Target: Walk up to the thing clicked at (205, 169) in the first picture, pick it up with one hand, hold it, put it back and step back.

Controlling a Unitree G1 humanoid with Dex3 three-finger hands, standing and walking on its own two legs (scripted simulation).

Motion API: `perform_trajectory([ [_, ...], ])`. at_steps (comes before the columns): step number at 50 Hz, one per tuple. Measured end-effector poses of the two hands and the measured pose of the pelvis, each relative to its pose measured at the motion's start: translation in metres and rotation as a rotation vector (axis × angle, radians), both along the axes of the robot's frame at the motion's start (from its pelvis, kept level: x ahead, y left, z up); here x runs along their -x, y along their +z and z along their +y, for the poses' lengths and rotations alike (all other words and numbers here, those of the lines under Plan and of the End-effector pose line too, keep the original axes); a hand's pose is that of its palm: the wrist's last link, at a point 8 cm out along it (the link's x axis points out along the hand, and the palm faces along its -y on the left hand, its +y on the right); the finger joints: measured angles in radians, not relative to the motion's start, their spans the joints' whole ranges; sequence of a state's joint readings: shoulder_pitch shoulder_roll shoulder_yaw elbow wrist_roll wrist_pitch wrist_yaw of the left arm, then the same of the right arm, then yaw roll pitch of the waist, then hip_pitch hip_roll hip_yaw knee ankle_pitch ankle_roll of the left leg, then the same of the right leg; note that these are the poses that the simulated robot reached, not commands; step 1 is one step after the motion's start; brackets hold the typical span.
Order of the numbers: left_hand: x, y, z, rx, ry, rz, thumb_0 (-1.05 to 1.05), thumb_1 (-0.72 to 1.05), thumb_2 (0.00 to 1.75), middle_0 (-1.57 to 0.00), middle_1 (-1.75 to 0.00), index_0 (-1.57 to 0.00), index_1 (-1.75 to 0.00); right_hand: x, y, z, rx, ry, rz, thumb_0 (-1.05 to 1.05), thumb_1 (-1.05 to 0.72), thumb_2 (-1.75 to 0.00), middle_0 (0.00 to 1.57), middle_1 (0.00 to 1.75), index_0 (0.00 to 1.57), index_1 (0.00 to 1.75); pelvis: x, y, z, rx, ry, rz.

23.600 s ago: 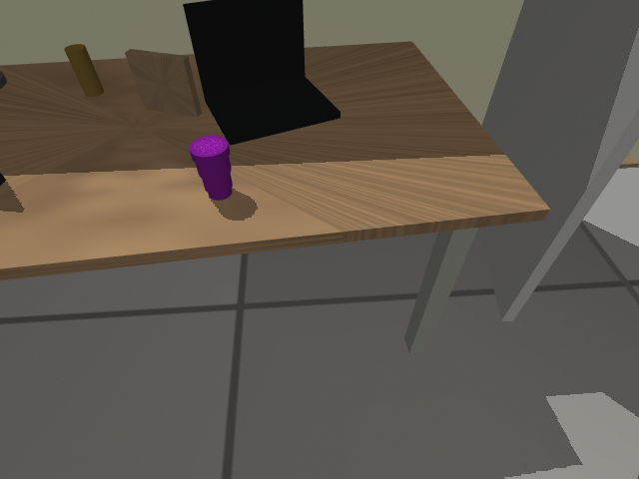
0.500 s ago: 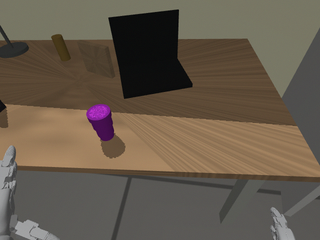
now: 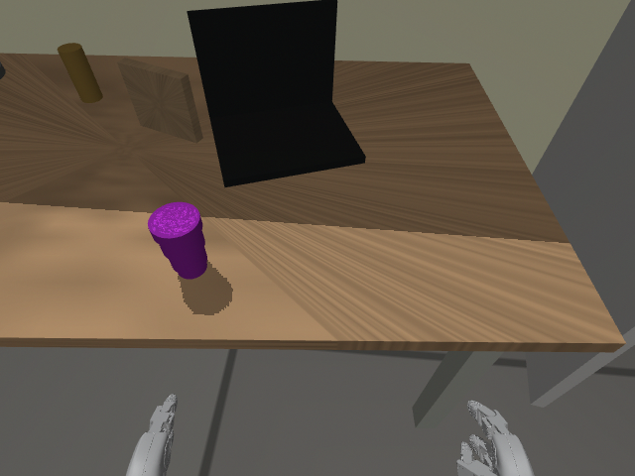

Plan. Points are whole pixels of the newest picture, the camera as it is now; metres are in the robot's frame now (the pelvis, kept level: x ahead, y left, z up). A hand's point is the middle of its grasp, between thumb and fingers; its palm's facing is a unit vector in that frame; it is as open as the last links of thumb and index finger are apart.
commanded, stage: home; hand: left
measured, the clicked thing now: (183, 245) +0.46 +0.23 +0.00
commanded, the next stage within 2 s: none
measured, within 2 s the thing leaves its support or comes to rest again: neither
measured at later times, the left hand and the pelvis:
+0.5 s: hand out of the picture +0.16 +0.21 -0.13, palm faces -0.05 -0.94 -0.33, open 17.6 cm; pelvis +0.01 +0.00 +0.00, yaw +0 degrees
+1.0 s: hand out of the picture +0.02 +0.25 -0.15, palm faces -0.01 -0.92 -0.39, open 17.5 cm; pelvis -0.01 -0.01 +0.00, yaw +2 degrees
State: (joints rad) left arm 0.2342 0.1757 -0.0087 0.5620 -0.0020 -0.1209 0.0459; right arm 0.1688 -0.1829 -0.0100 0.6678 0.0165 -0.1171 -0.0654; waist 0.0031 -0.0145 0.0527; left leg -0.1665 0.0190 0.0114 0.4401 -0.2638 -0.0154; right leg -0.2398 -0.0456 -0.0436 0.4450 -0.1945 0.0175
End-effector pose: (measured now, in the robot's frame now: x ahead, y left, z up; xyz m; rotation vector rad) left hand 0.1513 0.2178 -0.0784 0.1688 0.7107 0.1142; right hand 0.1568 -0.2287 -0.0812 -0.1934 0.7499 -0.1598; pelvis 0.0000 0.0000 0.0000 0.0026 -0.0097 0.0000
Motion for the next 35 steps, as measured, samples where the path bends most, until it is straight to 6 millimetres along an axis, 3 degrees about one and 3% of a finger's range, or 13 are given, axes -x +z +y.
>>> perform_trajectory([
  [7, -0.016, 0.006, 0.008, -0.023, 0.029, -0.029, -0.02, -0.57, 0.04, -0.05, -0.05, -0.05, -0.05, 0.013, -0.007, -0.002, -0.001, -0.002, 0.067, 0.01, -0.88, -0.89, 0.20, 0.30, 0.20, 0.30, -0.005, 0.000, 0.002, 0.006, -0.013, -0.002],
  [20, -0.016, -0.002, 0.011, -0.072, -0.020, 0.049, -0.01, -0.58, 0.03, -0.05, -0.05, -0.05, -0.05, 0.034, -0.025, -0.009, 0.006, 0.005, 0.191, 0.01, -0.90, -0.90, 0.21, 0.30, 0.20, 0.30, -0.010, -0.001, 0.003, 0.005, -0.008, 0.007],
  [25, 0.007, -0.014, 0.039, -0.139, -0.045, 0.189, -0.01, -0.57, 0.03, -0.05, -0.05, -0.05, -0.05, 0.044, -0.031, -0.032, 0.037, 0.016, 0.256, 0.01, -0.90, -0.90, 0.21, 0.30, 0.20, 0.30, -0.009, -0.004, 0.002, 0.000, 0.008, -0.010],
  [30, 0.043, -0.019, 0.070, -0.195, 0.010, 0.315, -0.01, -0.56, 0.04, -0.05, -0.05, -0.06, -0.05, 0.062, -0.033, -0.056, 0.075, 0.005, 0.335, 0.01, -0.90, -0.90, 0.21, 0.30, 0.20, 0.30, -0.007, -0.002, 0.000, -0.001, 0.021, -0.024],
  [35, 0.081, -0.021, 0.088, -0.222, 0.064, 0.424, -0.01, -0.55, 0.05, -0.05, -0.05, -0.05, -0.05, 0.080, -0.035, -0.071, 0.099, 0.001, 0.411, 0.01, -0.90, -0.90, 0.21, 0.30, 0.20, 0.30, -0.003, 0.000, -0.003, -0.002, 0.030, -0.035],
])
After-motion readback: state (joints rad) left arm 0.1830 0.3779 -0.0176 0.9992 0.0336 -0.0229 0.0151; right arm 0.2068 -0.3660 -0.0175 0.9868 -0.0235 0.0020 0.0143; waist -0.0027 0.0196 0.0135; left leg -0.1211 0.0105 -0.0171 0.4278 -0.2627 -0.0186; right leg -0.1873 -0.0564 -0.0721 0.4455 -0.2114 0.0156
